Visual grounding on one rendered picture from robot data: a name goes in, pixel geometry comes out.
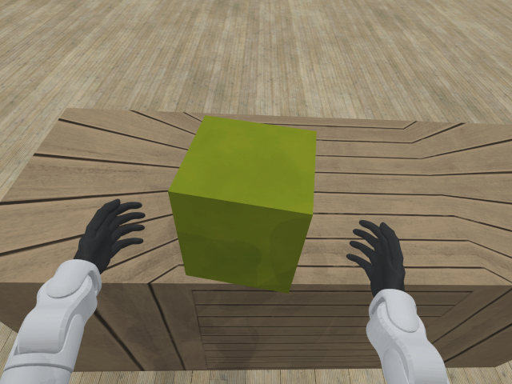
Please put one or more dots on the carton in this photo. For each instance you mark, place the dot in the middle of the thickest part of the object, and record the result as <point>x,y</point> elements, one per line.
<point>243,200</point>

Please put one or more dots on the left robot hand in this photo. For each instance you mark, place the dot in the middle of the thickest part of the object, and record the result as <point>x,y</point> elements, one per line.
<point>100,241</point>

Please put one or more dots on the right robot forearm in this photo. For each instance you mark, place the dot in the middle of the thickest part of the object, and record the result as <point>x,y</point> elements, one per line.
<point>399,337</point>

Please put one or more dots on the left robot forearm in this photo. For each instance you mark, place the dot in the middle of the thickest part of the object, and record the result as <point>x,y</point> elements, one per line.
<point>46,347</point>

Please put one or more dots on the pedestal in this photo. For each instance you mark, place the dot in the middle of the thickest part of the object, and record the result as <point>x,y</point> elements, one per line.
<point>445,188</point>

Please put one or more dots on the right robot hand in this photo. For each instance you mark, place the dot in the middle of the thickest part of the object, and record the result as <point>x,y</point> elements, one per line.
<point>387,270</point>

